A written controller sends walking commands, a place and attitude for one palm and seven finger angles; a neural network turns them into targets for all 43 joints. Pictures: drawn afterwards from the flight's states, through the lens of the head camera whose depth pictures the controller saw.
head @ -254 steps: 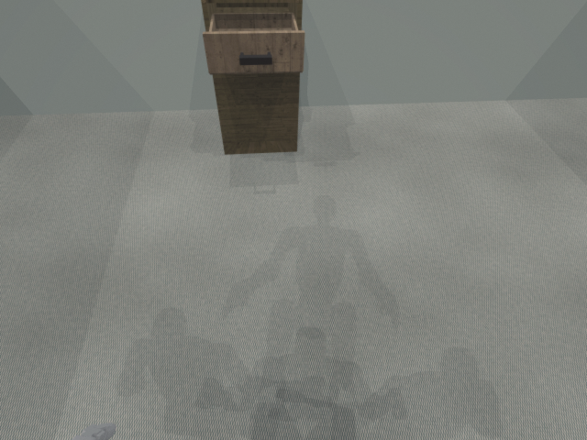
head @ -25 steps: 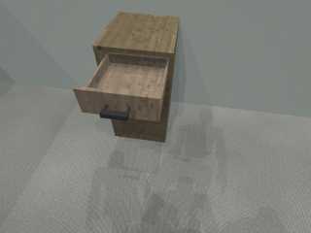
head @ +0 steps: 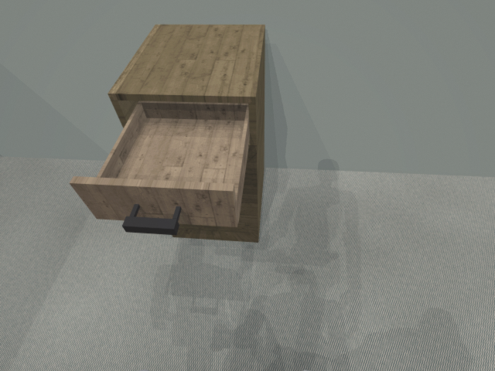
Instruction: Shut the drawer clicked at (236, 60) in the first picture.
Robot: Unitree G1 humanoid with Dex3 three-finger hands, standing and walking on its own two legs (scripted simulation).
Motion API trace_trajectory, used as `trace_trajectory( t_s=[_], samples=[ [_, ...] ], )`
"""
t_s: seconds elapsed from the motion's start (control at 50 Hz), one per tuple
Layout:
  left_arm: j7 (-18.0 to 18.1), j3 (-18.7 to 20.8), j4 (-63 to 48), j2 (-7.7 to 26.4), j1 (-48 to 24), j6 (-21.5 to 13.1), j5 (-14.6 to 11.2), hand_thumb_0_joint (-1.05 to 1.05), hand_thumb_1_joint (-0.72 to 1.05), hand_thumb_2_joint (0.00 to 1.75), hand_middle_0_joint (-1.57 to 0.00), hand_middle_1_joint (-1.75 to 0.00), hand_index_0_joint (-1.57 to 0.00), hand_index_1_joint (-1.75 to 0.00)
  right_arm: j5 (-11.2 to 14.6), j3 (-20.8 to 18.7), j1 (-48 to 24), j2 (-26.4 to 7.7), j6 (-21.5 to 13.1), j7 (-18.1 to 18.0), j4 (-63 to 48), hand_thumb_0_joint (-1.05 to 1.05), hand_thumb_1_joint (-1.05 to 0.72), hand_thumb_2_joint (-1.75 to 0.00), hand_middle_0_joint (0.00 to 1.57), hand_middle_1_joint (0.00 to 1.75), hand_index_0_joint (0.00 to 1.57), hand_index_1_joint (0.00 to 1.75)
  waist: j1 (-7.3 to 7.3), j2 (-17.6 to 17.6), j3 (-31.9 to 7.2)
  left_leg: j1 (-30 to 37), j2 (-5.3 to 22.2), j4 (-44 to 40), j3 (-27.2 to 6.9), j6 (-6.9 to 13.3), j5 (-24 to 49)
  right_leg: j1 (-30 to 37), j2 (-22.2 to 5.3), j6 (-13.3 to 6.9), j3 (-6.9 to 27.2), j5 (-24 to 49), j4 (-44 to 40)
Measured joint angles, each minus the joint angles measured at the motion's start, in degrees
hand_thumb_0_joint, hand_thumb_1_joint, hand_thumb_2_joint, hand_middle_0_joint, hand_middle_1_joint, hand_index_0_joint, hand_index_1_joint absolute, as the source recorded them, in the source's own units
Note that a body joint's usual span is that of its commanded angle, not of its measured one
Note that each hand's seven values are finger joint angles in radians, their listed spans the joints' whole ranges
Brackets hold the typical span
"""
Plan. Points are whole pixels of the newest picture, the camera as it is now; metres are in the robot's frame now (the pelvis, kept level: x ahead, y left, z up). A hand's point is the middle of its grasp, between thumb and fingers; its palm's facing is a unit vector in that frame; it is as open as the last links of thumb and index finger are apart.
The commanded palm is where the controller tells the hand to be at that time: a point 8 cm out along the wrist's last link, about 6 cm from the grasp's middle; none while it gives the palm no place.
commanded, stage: take the last steps up to it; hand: left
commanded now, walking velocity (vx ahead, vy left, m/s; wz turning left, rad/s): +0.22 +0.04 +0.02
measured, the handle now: (154, 217) +0.43 +0.24 -0.07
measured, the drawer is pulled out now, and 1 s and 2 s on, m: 0.30 0.30 0.30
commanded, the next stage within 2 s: come to a stop and stand still in 0.22 s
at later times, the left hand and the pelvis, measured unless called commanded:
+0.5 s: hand out of the picture +0.09 +0.21 -0.17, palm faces +0.06 -0.99 -0.15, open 7.4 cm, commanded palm none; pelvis +0.14 +0.05 +0.02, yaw -2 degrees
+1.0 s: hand (180, 358) +0.17 +0.14 -0.14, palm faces -0.03 -0.96 -0.27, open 7.4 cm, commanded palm none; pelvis +0.10 -0.04 +0.02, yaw -3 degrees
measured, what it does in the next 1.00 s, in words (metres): walks ahead: left foot, then right foot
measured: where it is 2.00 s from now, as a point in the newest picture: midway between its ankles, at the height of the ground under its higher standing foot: outside the picture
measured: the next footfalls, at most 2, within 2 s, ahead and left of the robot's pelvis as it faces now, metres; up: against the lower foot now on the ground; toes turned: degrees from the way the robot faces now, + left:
left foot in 0.36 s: +0.21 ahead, +0.14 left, +0.00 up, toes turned +7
right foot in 0.86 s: +0.14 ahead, -0.11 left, +0.00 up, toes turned -3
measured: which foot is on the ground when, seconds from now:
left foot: up 0.00-0.34, down 0.36-0.86, up 0.88-1.00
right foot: down 0.00-0.38, up 0.40-0.84, down 0.86-1.00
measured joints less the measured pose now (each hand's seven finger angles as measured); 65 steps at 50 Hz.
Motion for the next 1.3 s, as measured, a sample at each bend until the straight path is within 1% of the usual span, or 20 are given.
trace_trajectory(
  t_s=[0.06, 0.14, 0.22, 0.32, 0.36, 0.38, 0.46, 0.54, 0.62, 0.68, 0.74, 0.8, 0.86, 0.92, 1.0, 1.06, 1.12, 1.14, 1.2, 1.3],
  samples=[
    [1.4, 0.6, 0.5, -0.3, 1.1, 0.0, -0.2, -0.01, 0.94, 0.89, -0.21, -0.3, -0.2, -0.3, -0.4, -0.6, -2.7, -1.1, 0.1, 0.0, -1.7, 0.01, -0.91, -0.9, 0.2, 0.3, 0.2, 0.3, -0.09, 0.2, -1.1, -8.0, 1.3, 5.0, 0.1, -0.3, 5.9, 3.9, 1.2, 0.3, -0.6, 1.6, -6.0],
    [1.4, 0.2, 2.1, 0.5, 3.3, 0.2, 0.3, -0.01, 0.95, 0.89, -0.21, -0.3, -0.2, -0.3, -0.6, -0.8, -6.1, -1.9, 0.0, 0.1, -4.5, 0.01, -0.91, -0.9, 0.2, 0.3, 0.19, 0.3, -0.11, -0.5, -2.6, -12.6, 2.8, -3.4, 1.5, -1.8, 8.8, 8.1, 1.8, 0.3, -0.5, 3.2, -12.6],
    [0.9, -0.5, 3.9, 0.4, 5.5, 0.4, 0.3, 0.0, 0.93, 0.89, -0.2, -0.3, -0.2, -0.3, -0.5, -0.6, -9.2, -1.9, -0.2, 0.5, -6.1, 0.01, -0.91, -0.9, 0.2, 0.3, 0.19, 0.3, 0.92, -1.0, -3.0, -12.6, 2.9, -13.8, 2.1, -2.7, 10.8, 11.4, 2.0, 1.1, -0.1, 3.0, -15.8],
    [0.7, -0.7, 5.8, 0.1, 8.4, 0.9, 0.3, 0.0, 0.92, 0.89, -0.2, -0.3, -0.2, -0.3, -0.3, 0.1, -11.9, -1.3, -0.4, 0.8, -6.7, 0.01, -0.91, -0.9, 0.2, 0.3, 0.19, 0.3, 2.81, -2.0, -2.6, -8.2, 1.7, -24.2, 2.9, -2.5, 12.0, 14.4, 1.7, 2.8, 0.4, 0.0, -15.1],
    [0.9, -0.6, 6.6, 0.0, 9.9, 1.5, 0.2, 0.0, 0.92, 0.89, -0.21, -0.3, -0.2, -0.3, -0.3, 0.6, -12.2, -1.1, -1.2, 0.8, -6.9, 0.0, -0.91, -0.9, 0.2, 0.3, 0.19, 0.3, 3.19, -2.2, -2.6, -4.4, 1.3, -30.2, 3.3, -2.2, 16.2, 14.6, 1.6, 3.9, 0.5, -2.6, -12.3],
    [1.1, -0.7, 7.0, 0.2, 10.2, 2.0, 0.1, 0.0, 0.91, 0.89, -0.21, -0.3, -0.2, -0.3, -0.4, 0.8, -12.4, -0.6, -1.7, 0.5, -6.8, 0.0, -0.91, -0.9, 0.2, 0.3, 0.19, 0.3, 3.19, -3.0, -2.3, -3.8, 0.7, -30.5, 3.6, -1.4, 16.4, 14.0, 0.9, 4.3, 0.8, -4.4, -9.7],
    [2.2, -1.1, 8.5, 0.7, 9.4, 4.0, -0.4, 0.0, 0.91, 0.89, -0.2, -0.3, -0.2, -0.3, -0.1, 1.9, -13.4, 1.4, -1.6, -1.4, -6.2, 0.0, -0.92, -0.9, 0.2, 0.3, 0.2, 0.3, 3.64, -5.5, -1.2, -1.4, -1.1, -30.7, 5.8, 1.3, 12.7, 9.4, -0.2, 5.1, 5.2, -13.9, 2.1],
    [2.3, -0.8, 7.6, 0.9, 7.4, 5.6, -0.1, 0.0, 0.91, 0.9, -0.2, -0.3, -0.19, -0.3, 0.2, 1.4, -15.0, 1.1, -0.6, -2.9, -6.5, -0.02, -0.94, -0.9, 0.21, 0.3, 0.2, 0.3, 2.78, -4.9, 0.0, 0.4, -1.2, -34.2, 6.2, 1.6, 14.3, 3.5, 0.3, 6.0, 7.3, -13.7, 11.7],
    [2.3, 0.5, 4.6, 2.5, 4.9, 7.0, 0.2, 0.0, 0.91, 0.9, -0.2, -0.3, -0.19, -0.3, 0.1, 0.9, -15.2, 0.6, 0.6, -3.1, -7.1, -0.02, -0.94, -0.9, 0.21, 0.3, 0.2, 0.3, 2.31, -5.0, 1.0, 0.3, -0.2, -35.7, 6.5, 1.1, 15.5, -2.9, 1.2, 6.8, 9.3, -11.1, 22.2],
    [2.2, 1.3, 2.6, 4.0, 3.1, 7.6, 0.2, 0.0, 0.91, 0.9, -0.2, -0.3, -0.19, -0.3, 0.0, 0.5, -14.4, 0.1, 1.3, -2.9, -7.2, -0.01, -0.93, -0.9, 0.21, 0.3, 0.2, 0.3, 1.88, -4.9, 1.2, -0.2, 0.5, -35.7, 6.3, 0.4, 16.0, -4.6, 1.1, 7.0, 10.0, -9.5, 23.9],
    [2.2, 1.5, 1.1, 4.7, 1.6, 7.8, 0.1, 0.0, 0.91, 0.9, -0.2, -0.3, -0.19, -0.3, -0.3, -0.1, -13.3, -0.6, 1.9, -2.5, -7.0, 0.0, -0.92, -0.9, 0.21, 0.3, 0.2, 0.3, 1.29, -4.2, 1.1, -0.9, 1.2, -35.1, 5.9, -0.4, 16.3, -2.9, 0.5, 6.7, 9.6, -9.7, 18.9],
    [2.1, 1.1, 0.3, 4.5, 0.6, 7.3, 0.1, 0.0, 0.91, 0.9, -0.2, -0.3, -0.19, -0.3, -0.6, -0.7, -12.1, -1.6, 2.5, -1.9, -6.8, 0.0, -0.92, -0.9, 0.21, 0.3, 0.2, 0.3, 0.58, -2.8, 0.6, -1.9, 1.9, -33.7, 5.6, -1.6, 16.3, 1.0, 0.0, 5.9, 8.5, -9.9, 9.4],
    [2.0, 0.4, -0.3, 4.2, 0.9, 5.9, 0.3, 0.0, 0.91, 0.9, -0.2, -0.3, -0.19, -0.3, -0.2, -1.1, -10.5, -2.3, 2.9, -1.2, -6.5, 0.0, -0.91, -0.9, 0.21, 0.3, 0.2, 0.3, 0.2, -1.9, -0.7, -4.1, 2.3, -30.0, 5.4, -3.1, 15.1, 6.5, -0.3, 5.0, 7.9, -2.7, -3.8],
    [1.9, -0.7, 0.5, 2.2, 1.1, 5.4, 0.5, 0.0, 0.91, 0.9, -0.2, -0.3, -0.19, -0.3, 0.0, -1.4, -9.3, -3.3, 4.3, -0.8, -6.0, 0.0, -0.91, -0.9, 0.2, 0.3, 0.2, 0.3, -0.5, 0.6, -1.3, -5.9, 1.5, -23.6, 1.3, -2.7, 4.6, 6.7, 1.0, 3.1, 6.8, -3.1, -3.5],
    [1.9, -1.4, 1.4, 0.3, 2.0, 5.2, 0.3, 0.0, 0.91, 0.9, -0.2, -0.3, -0.2, -0.3, 0.0, -0.9, -7.5, -3.1, 4.2, -0.7, -5.0, 0.01, -0.91, -0.9, 0.2, 0.3, 0.2, 0.3, -0.6, 0.5, -2.7, -5.8, -0.4, -16.8, -1.0, -2.1, 3.0, 8.1, 1.8, 1.6, 6.7, -0.9, -7.7],
    [2.3, -1.2, 2.1, 0.1, 1.9, 4.7, 0.1, 0.0, 0.93, 0.89, -0.21, -0.3, -0.2, -0.3, 0.2, -0.3, -6.3, -2.2, 3.5, -1.0, -4.2, 0.01, -0.91, -0.9, 0.2, 0.3, 0.19, 0.3, -0.52, 0.2, -3.1, -2.6, -0.7, -20.3, -1.2, -2.4, 3.8, 8.5, 3.0, 0.7, 6.1, 0.3, -9.6],
    [2.2, -1.3, 2.9, -0.1, 1.9, 4.3, -0.4, 0.0, 0.93, 0.89, -0.21, -0.3, -0.2, -0.3, 0.1, 0.5, -5.3, -1.6, 2.7, -1.5, -3.2, 0.01, -0.91, -0.9, 0.2, 0.3, 0.19, 0.3, -0.45, 0.7, -3.3, 2.8, -0.2, -30.8, -1.8, -2.2, 10.2, 8.0, 4.6, 0.1, 4.8, 0.4, -9.5],
    [2.2, -1.4, 3.4, -0.2, 1.8, 4.2, -0.6, 0.0, 0.93, 0.89, -0.21, -0.3, -0.2, -0.3, 0.1, 0.7, -5.1, -1.3, 2.3, -1.7, -2.6, 0.01, -0.91, -0.9, 0.2, 0.3, 0.19, 0.3, -0.56, 1.0, -3.3, 4.1, 0.3, -33.5, -2.4, -2.8, 9.9, 7.8, 5.2, 0.0, 4.1, 0.3, -9.4],
    [2.5, -1.0, 4.7, 0.6, 1.4, 4.2, -1.0, 0.0, 0.95, 0.89, -0.21, -0.3, -0.2, -0.3, 0.0, 1.6, -5.1, 0.4, 1.9, -2.0, -0.8, 0.01, -0.91, -0.9, 0.2, 0.3, 0.19, 0.3, 0.26, -1.1, -2.5, 5.2, 0.2, -35.6, -2.5, -4.5, 10.4, 8.7, 5.2, -0.4, 4.1, 1.2, -10.9],
    [2.2, -1.3, 6.7, 0.6, 3.2, 4.3, -1.1, 0.0, 0.94, 0.89, -0.21, -0.3, -0.2, -0.3, 0.0, 2.1, -4.4, 1.2, 1.8, -2.1, -0.1, 0.01, -0.91, -0.9, 0.2, 0.3, 0.2, 0.3, 0.73, -1.4, -2.6, 6.6, 0.8, -37.7, -2.6, -4.9, 12.1, 10.5, 5.8, -0.7, 3.9, 2.9, -13.9]
  ],
)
